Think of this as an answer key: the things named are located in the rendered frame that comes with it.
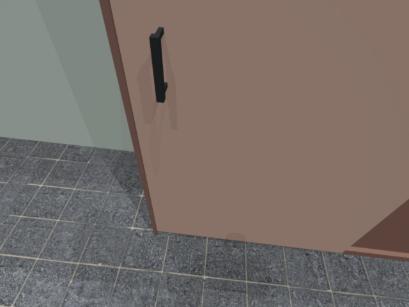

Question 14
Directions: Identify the handle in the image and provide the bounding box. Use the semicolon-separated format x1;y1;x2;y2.
149;27;167;103

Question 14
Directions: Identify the wardrobe door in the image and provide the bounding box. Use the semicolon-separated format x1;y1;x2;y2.
110;0;409;253
351;199;409;253

